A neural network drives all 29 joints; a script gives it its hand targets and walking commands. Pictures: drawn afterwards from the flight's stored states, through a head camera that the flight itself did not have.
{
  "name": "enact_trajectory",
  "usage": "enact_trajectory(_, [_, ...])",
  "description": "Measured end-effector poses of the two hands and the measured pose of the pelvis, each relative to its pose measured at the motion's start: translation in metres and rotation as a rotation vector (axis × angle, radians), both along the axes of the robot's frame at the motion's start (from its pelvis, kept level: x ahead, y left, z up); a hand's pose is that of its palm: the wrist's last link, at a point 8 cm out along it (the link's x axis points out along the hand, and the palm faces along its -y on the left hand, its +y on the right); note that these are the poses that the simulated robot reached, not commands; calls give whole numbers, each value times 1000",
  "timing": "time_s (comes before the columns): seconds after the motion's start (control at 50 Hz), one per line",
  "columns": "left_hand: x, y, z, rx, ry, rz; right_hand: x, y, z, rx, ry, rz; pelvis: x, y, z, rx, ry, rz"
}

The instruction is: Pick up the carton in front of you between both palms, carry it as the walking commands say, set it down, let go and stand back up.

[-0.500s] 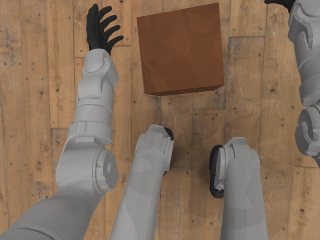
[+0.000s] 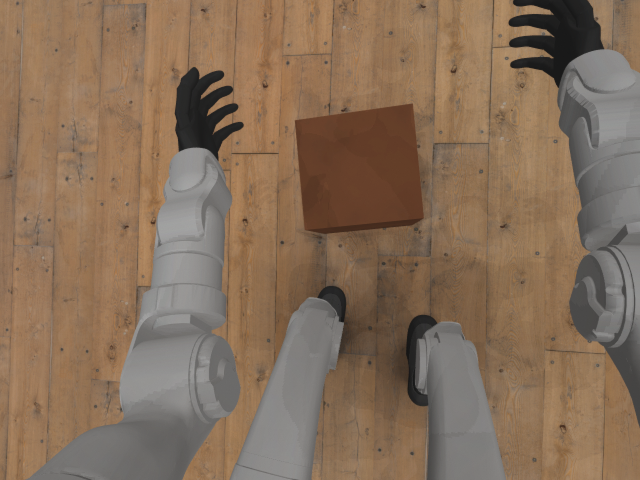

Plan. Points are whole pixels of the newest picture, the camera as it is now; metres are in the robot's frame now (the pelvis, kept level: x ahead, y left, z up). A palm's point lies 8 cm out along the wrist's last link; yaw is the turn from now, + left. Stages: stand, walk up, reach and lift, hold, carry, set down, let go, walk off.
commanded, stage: let go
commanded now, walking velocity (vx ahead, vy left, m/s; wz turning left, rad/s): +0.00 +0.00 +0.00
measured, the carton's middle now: (361, 179) +0.48 +0.08 -0.49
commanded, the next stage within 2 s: stand in 1.40 s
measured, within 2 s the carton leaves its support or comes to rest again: neither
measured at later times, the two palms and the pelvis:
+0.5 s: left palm (101, 227) +0.34 +0.25 +0.03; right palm out of the picture +0.40 -0.18 +0.01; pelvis +0.06 +0.02 +0.12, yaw -2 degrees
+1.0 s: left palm (49, 339) +0.26 +0.23 +0.09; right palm out of the picture +0.27 -0.23 +0.09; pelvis +0.10 +0.00 +0.16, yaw +0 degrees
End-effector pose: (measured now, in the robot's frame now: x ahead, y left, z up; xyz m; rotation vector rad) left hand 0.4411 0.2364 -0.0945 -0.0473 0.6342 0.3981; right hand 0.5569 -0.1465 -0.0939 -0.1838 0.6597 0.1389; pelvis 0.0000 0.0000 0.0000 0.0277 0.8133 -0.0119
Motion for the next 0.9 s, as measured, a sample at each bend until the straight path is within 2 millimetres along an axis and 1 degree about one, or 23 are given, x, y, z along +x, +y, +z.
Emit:
enact_trajectory(0.08, [-3, -2, 17, 9, 8, -29, -5, -3, 17, -7, 3, -13, 5, 1, 19, -5, -13, -2])
enact_trajectory(0.12, [-6, -3, 24, 17, 16, -58, -12, -6, 24, -17, 3, -28, 9, 2, 28, -9, -20, -3])
enact_trajectory(0.16, [-13, -5, 31, 27, 32, -97, -23, -10, 30, -30, 5, -52, 13, 3, 38, -13, -32, -6])
enact_trajectory(0.2, [-23, -7, 38, 36, 55, -143, -40, -15, 36, -44, 10, -85, 19, 5, 48, -17, -49, -9])
enact_trajectory(0.26, [-39, -7, 52, 50, 95, -219, -69, -22, 46, -63, 23, -141, 27, 8, 64, -24, -90, -13])
enact_trajectory(0.34, [-60, -1, 76, 65, 136, -302, -108, -28, 65, -77, 36, -199, 38, 13, 84, -33, -166, -19])
enact_trajectory(0.4, [-74, 6, 95, 71, 153, -338, -130, -31, 81, -79, 39, -219, 46, 16, 97, -38, -229, -20])
enact_trajectory(0.46, [-90, 13, 113, 70, 164, -356, -146, -34, 96, -77, 43, -219, 56, 19, 108, -40, -288, -17])
enact_trajectory(0.58, [-125, 18, 141, 61, 173, -353, -175, -40, 122, -77, 53, -202, 74, 22, 127, -38, -402, -7])
enact_trajectory(0.68, [-155, 16, 163, 59, 178, -337, -200, -46, 140, -75, 64, -190, 88, 20, 141, -34, -499, 1])
enact_trajectory(0.74, [-169, 14, 174, 58, 182, -329, -216, -52, 150, -74, 68, -186, 95, 18, 148, -30, -559, 5])
enact_trajectory(0.82, [-180, 9, 183, 57, 184, -332, -238, -62, 162, -76, 76, -188, 100, 12, 155, -24, -636, 8])
enact_trajectory(0.9, [-182, 3, 187, 56, 178, -346, -260, -74, 174, -78, 85, -196, 104, 6, 159, -19, -707, 10])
